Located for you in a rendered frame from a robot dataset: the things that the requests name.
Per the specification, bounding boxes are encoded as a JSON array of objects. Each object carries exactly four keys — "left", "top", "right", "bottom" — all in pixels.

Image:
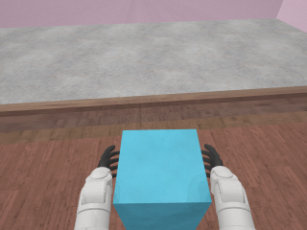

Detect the carton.
[{"left": 112, "top": 128, "right": 212, "bottom": 230}]

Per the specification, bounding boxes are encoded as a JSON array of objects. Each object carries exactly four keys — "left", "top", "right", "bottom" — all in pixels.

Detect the robot right forearm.
[{"left": 210, "top": 166, "right": 256, "bottom": 230}]

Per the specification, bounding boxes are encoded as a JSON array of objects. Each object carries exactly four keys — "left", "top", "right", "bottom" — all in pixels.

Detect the robot left hand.
[{"left": 97, "top": 145, "right": 120, "bottom": 178}]

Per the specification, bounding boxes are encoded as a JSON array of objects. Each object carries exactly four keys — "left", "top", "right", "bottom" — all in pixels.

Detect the robot right hand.
[{"left": 201, "top": 144, "right": 224, "bottom": 178}]

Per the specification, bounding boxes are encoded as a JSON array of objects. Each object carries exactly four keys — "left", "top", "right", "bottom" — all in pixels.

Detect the robot left forearm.
[{"left": 74, "top": 167, "right": 113, "bottom": 230}]

